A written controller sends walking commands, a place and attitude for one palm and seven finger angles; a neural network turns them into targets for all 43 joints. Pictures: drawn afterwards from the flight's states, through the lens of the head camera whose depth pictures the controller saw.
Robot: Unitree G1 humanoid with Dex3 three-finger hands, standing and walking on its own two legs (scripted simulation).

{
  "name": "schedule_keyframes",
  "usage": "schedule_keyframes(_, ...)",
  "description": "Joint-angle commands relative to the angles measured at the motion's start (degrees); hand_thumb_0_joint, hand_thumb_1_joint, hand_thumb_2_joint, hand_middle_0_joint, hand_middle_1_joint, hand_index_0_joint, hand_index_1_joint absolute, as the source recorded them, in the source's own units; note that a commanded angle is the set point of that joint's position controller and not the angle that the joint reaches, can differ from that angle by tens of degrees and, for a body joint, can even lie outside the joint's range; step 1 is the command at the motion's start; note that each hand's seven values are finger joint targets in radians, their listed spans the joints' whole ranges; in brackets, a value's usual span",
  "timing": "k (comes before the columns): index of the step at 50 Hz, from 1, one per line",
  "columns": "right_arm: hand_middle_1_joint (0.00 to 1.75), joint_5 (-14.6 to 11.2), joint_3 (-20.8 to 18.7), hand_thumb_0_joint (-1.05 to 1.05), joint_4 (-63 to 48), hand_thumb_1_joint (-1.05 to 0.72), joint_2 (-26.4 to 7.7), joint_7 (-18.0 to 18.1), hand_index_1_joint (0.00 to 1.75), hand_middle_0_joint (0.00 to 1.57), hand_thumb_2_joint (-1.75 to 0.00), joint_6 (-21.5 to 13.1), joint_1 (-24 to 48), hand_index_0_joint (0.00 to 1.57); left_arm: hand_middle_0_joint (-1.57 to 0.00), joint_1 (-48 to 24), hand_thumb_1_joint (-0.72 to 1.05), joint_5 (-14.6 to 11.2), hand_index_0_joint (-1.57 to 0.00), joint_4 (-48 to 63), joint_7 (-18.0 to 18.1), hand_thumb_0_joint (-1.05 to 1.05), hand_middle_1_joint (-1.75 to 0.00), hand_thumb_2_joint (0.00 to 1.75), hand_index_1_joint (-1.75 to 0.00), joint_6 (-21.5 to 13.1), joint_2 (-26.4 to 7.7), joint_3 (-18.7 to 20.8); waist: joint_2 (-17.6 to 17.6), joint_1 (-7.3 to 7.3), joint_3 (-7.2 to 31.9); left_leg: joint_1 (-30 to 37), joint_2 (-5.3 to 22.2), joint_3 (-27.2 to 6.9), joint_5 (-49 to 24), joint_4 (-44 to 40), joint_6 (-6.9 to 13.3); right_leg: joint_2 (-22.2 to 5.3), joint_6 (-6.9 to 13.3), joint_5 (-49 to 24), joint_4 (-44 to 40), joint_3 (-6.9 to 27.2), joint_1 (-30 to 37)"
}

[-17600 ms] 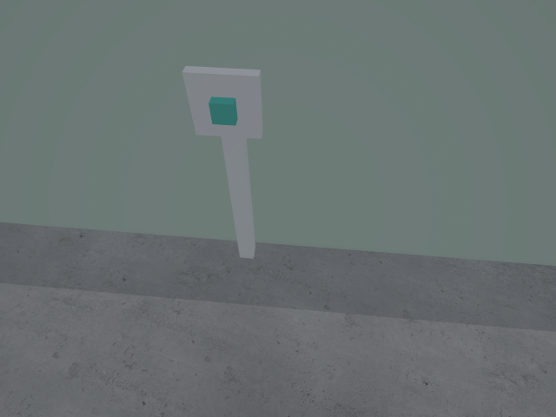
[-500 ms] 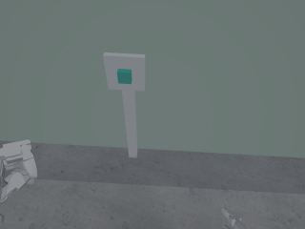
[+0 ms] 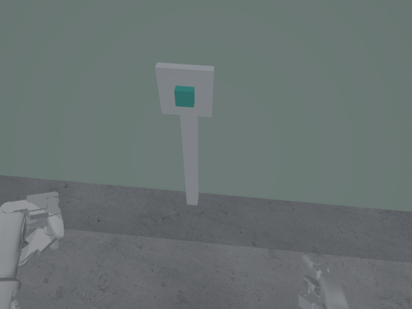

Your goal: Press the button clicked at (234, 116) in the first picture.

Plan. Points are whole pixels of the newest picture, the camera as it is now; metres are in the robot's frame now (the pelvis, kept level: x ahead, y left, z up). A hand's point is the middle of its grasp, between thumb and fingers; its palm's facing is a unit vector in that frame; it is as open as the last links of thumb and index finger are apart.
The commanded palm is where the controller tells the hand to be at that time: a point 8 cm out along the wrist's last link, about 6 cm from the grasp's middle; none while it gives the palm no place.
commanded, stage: let the arm hang, fingers relaxed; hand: left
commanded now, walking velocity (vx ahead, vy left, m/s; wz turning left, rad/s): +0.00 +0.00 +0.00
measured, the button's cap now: (184, 96) +0.73 +0.13 -0.01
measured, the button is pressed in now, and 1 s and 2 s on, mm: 0 0 0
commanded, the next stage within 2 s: stand and wait in 1.06 s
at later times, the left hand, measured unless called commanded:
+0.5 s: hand out of the picture -0.09 +0.19 -0.17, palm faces +0.06 -0.97 -0.22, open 5.1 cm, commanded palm none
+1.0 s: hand out of the picture -0.03 +0.15 -0.18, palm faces +0.07 -0.99 -0.15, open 7.3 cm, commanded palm none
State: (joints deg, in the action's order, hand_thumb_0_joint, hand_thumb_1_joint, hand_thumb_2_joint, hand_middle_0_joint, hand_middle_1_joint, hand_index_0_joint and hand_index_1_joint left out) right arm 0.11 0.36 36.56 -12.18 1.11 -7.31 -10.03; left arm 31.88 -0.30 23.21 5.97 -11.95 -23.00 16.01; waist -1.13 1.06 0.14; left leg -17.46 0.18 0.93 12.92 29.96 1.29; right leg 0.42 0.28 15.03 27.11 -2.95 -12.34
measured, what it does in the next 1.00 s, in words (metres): stands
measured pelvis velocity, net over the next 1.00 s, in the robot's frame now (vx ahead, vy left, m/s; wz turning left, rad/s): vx -0.02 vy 0.00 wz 0.01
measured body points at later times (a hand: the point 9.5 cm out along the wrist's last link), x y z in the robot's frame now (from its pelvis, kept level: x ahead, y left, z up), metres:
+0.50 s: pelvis -0.02 +0.00 +0.00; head +0.00 +0.00 +0.45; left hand -0.09 +0.24 -0.15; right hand -0.05 -0.22 -0.15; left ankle +0.03 +0.10 -0.74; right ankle -0.01 -0.12 -0.74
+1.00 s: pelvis -0.02 +0.00 +0.00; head -0.02 +0.00 +0.45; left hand -0.03 +0.21 -0.16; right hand -0.04 -0.20 -0.16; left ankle +0.03 +0.10 -0.74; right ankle -0.01 -0.12 -0.74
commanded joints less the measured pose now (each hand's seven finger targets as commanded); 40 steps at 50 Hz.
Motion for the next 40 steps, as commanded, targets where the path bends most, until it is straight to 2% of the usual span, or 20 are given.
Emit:
schedule_keyframes(1,0.30,0.25,-4.10,0.00,2.84,-0.90,-11.92,-1.67,0.30,0.20,-0.90,2.52,-0.54,0.20,-1.19,-7.65,0.90,2.20,-1.19,-34.22,-5.56,0.00,-1.38,0.90,-1.38,11.01,1.89,-10.68,3.82,-1.70,4.59,0.64,7.03,-6.32,-15.03,-0.16,1.83,-5.18,1.63,-7.56,3.27,2.93,-3.50)
schedule_keyframes(3,0.30,0.96,-3.24,0.00,3.40,-0.90,-12.23,-1.39,0.30,0.20,-0.90,3.79,1.29,0.20,-1.12,-11.04,0.90,2.28,-1.12,-41.27,-5.76,0.00,-1.30,0.90,-1.30,11.17,1.15,-11.10,9.84,-0.85,3.71,-2.02,6.96,-8.54,-11.79,-1.72,2.91,-4.82,1.73,-5.23,2.33,3.63,-0.96)
schedule_keyframes(4,0.30,1.20,-3.11,0.00,4.18,-0.90,-12.37,-1.29,0.30,0.20,-0.90,4.27,1.55,0.20,-1.08,-12.92,0.90,2.31,-1.08,-45.22,-5.77,0.00,-1.26,0.90,-1.26,11.23,0.66,-11.28,11.60,-0.92,3.51,-1.41,6.13,-8.16,-11.52,-1.71,2.62,-5.50,2.15,-6.01,1.35,4.51,-0.54)
schedule_keyframes(5,0.30,1.35,-2.85,0.00,5.20,-0.90,-11.74,-1.28,0.30,0.20,-0.90,5.00,1.71,0.20,-1.04,-14.69,0.90,2.16,-1.04,-49.39,-5.55,0.00,-1.22,0.90,-1.22,11.63,0.74,-11.70,10.88,-1.07,1.85,-1.04,5.53,-8.11,-10.15,-2.37,2.26,-5.88,2.57,-4.08,0.77,4.94,-1.89)
schedule_keyframes(7,0.30,1.69,-1.84,0.00,8.11,-0.90,-9.15,-1.14,0.30,0.20,-0.90,6.23,1.34,0.20,-0.97,-15.61,0.90,1.73,-0.97,-57.52,-5.18,0.00,-1.14,0.90,-1.14,12.28,2.20,-12.86,4.85,-0.79,1.07,-0.48,4.76,-7.30,-8.62,-4.13,1.77,-6.25,2.31,-3.55,-0.80,5.84,-0.76)
schedule_keyframes(9,0.30,1.65,-1.33,0.00,10.91,-0.90,-7.94,-0.91,0.30,0.20,-0.90,6.87,0.71,0.20,-0.90,-16.52,0.90,1.53,-0.90,-64.45,-4.96,0.00,-1.06,0.90,-1.06,12.37,2.35,-13.43,0.33,-0.91,1.07,0.65,4.28,-6.80,-6.72,-5.73,1.28,-6.13,2.33,-2.77,-2.31,6.28,0.37)
schedule_keyframes(12,0.30,1.39,-0.95,0.00,14.99,-0.90,-6.59,-0.39,0.30,0.20,-0.90,7.29,-1.19,0.20,-0.79,-15.85,0.90,1.16,-0.79,-72.42,-4.81,0.00,-0.94,0.90,-0.94,12.27,3.11,-13.96,-4.87,-0.80,0.57,1.10,4.51,-6.78,-2.69,-7.89,1.02,-5.79,2.43,-0.56,-4.63,5.88,1.89)
schedule_keyframes(13,0.30,1.33,-0.90,0.00,16.33,-0.90,-5.87,-0.20,0.30,0.20,-0.90,7.46,-2.01,0.20,-0.75,-15.05,0.90,0.89,-0.75,-74.81,-4.70,0.00,-0.90,0.90,-0.90,12.25,3.56,-14.02,-7.77,-0.69,0.43,1.08,4.66,-6.78,-1.02,-8.66,0.98,-5.73,2.64,0.00,-5.17,5.75,2.34)
schedule_keyframes(14,0.30,1.54,-1.18,0.00,17.06,-0.90,-5.01,0.08,0.30,0.20,-0.90,7.50,-2.67,0.20,-0.71,-14.10,0.90,1.24,-0.71,-76.63,-4.61,0.00,-0.86,0.90,-0.86,12.23,5.09,-13.23,-9.27,-0.55,0.17,0.71,4.80,-6.97,0.93,-9.46,1.10,-5.44,2.83,-0.03,-5.72,5.21,2.82)
schedule_keyframes(18,0.30,1.21,-1.44,0.00,20.61,-0.90,-4.21,0.46,0.30,0.20,-0.90,8.02,-6.64,0.20,-0.57,-13.17,0.90,0.90,-0.57,-82.07,-4.66,0.00,-0.70,0.90,-0.70,12.18,5.63,-13.96,-5.85,-0.97,-1.78,0.44,5.02,-7.57,5.62,-11.06,1.07,-5.41,3.00,2.06,-7.69,4.52,2.33)
schedule_keyframes(20,0.30,1.06,-1.65,0.00,21.83,-0.90,-4.27,0.58,0.30,0.20,-0.90,8.17,-8.33,0.20,-0.49,-12.59,0.90,0.91,-0.49,-83.89,-4.59,0.00,-0.62,0.90,-0.62,12.10,5.89,-14.21,-2.38,-0.97,-3.83,0.50,5.26,-7.73,6.08,-11.49,1.27,-5.21,2.92,2.67,-8.31,4.17,1.04)
schedule_keyframes(21,0.30,1.08,-1.65,0.00,22.58,-0.90,-3.68,0.63,0.30,0.20,-0.90,8.12,-9.19,0.20,-0.46,-12.30,0.90,0.88,-0.46,-84.73,-4.54,0.00,-0.58,0.90,-0.58,12.09,6.37,-14.31,-1.05,-1.11,-3.46,0.84,5.24,-7.73,5.88,-11.61,1.39,-5.41,2.93,2.89,-8.49,4.38,1.13)
schedule_keyframes(24,0.30,1.04,-1.65,0.00,24.10,-0.90,-2.62,0.75,0.30,0.20,-0.90,8.13,-11.35,0.20,-0.35,-11.17,0.90,0.82,-0.35,-86.38,-4.28,0.00,-0.46,0.90,-0.46,12.00,7.24,-14.46,0.82,-1.30,-3.81,1.65,5.00,-7.05,5.43,-11.34,1.36,-5.56,2.89,4.16,-8.88,4.51,0.15)
schedule_keyframes(27,0.30,1.17,-1.67,0.00,25.10,-0.90,-1.47,0.74,0.30,0.20,-0.90,8.34,-12.36,0.20,-0.24,-10.17,0.90,0.89,-0.24,-87.30,-4.07,0.00,-0.34,0.90,-0.34,12.12,8.05,-14.44,2.23,-1.25,-5.74,1.24,4.56,-6.33,6.21,-10.86,1.33,-5.61,2.78,7.01,-9.38,4.69,-2.04)
schedule_keyframes(31,0.30,1.32,-1.68,0.00,25.94,-0.90,0.14,0.68,0.30,0.20,-0.90,8.49,-13.72,0.20,-0.20,-9.65,0.90,1.03,-0.20,-87.76,-3.81,0.00,-0.30,0.90,-0.30,12.21,8.95,-14.29,2.99,-1.44,-6.90,0.85,4.16,-5.68,6.31,-10.08,1.32,-5.75,2.80,9.49,-9.56,5.04,-4.27)
schedule_keyframes(36,0.30,1.43,-1.67,0.00,26.16,-0.90,1.41,0.74,0.30,0.20,-0.90,8.28,-14.21,0.20,-0.20,-9.41,0.90,1.11,-0.20,-87.35,-3.62,0.00,-0.30,0.90,-0.30,12.19,10.01,-14.00,0.92,-1.38,-8.05,-0.82,4.24,-6.05,7.02,-10.62,1.30,-5.35,2.74,8.70,-8.46,4.97,-4.79)
schedule_keyframes(40,0.30,1.35,-1.73,0.00,26.04,-0.90,1.68,0.87,0.30,0.20,-0.90,7.98,-13.84,0.20,-0.20,-9.24,0.90,1.12,-0.20,-87.05,-3.57,0.00,-0.30,0.90,-0.30,12.00,10.56,-13.85,0.30,-1.01,-7.50,-0.85,4.26,-6.24,6.03,-10.52,1.28,-5.29,2.72,6.72,-8.11,4.85,-3.86)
